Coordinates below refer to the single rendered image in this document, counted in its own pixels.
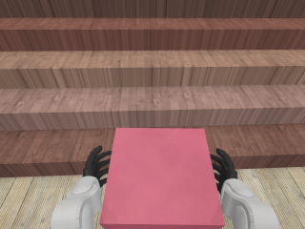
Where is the right robot hand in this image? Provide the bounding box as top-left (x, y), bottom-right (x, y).
top-left (210, 148), bottom-right (238, 195)

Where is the left robot hand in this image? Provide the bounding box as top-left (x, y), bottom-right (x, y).
top-left (82, 145), bottom-right (112, 188)

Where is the right robot forearm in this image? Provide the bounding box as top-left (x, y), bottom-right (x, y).
top-left (220, 178), bottom-right (279, 229)

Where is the carton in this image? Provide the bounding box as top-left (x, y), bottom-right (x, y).
top-left (99, 128), bottom-right (226, 229)

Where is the left robot forearm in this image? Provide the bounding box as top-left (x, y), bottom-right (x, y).
top-left (50, 176), bottom-right (102, 229)

